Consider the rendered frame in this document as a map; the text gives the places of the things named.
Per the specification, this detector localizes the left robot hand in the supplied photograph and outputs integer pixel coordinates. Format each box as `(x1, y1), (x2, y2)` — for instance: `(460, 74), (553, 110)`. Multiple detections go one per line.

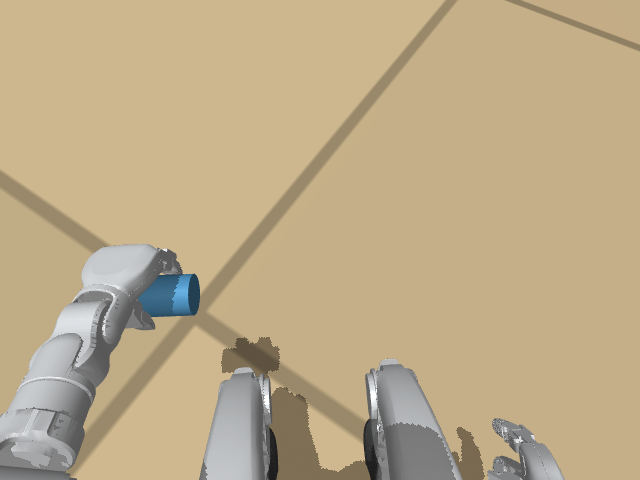
(81, 244), (183, 330)

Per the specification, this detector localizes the right robot foot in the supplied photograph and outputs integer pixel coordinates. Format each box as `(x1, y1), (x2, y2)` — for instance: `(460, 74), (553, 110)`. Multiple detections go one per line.
(363, 419), (379, 480)

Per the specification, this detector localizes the right robot hand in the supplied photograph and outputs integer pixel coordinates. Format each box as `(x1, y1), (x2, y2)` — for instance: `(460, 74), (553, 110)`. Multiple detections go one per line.
(487, 418), (565, 480)

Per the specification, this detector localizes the can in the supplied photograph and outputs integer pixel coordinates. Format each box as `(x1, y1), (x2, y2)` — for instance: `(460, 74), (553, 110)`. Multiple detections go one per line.
(138, 274), (200, 317)

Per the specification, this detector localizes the left robot arm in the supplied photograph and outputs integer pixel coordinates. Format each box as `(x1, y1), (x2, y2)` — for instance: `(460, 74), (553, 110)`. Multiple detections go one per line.
(0, 284), (133, 480)

